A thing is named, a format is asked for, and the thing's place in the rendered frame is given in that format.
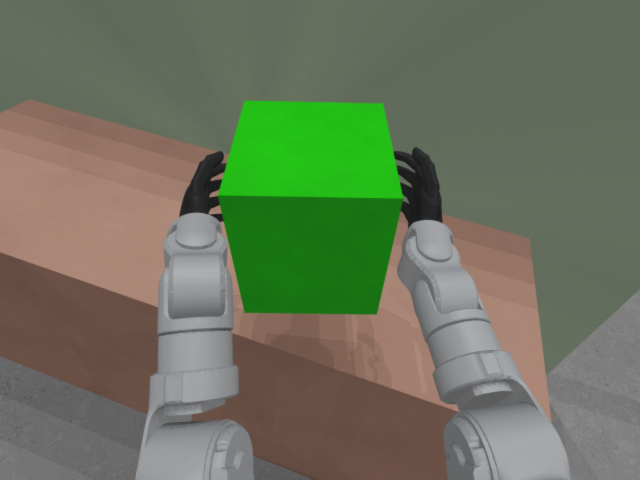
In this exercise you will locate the robot right forearm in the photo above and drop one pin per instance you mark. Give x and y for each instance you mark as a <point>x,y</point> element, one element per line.
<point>471,370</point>

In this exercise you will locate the pedestal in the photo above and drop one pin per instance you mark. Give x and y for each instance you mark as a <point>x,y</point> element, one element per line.
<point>85,207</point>

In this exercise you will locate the robot left forearm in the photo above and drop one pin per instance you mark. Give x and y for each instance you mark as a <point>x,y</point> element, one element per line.
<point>195,316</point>

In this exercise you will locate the robot right hand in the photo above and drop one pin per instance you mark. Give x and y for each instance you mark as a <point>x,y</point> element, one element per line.
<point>424,196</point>

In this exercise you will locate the left robot upper arm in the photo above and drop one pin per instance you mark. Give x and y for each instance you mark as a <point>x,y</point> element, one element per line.
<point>198,450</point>

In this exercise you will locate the robot left hand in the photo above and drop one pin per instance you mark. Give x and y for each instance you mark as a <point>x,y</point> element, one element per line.
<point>196,198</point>

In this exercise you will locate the right robot upper arm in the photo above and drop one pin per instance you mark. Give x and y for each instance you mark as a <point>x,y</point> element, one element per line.
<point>503,442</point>

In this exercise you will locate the carton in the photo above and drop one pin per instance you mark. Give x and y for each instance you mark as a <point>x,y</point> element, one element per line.
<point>310,199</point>

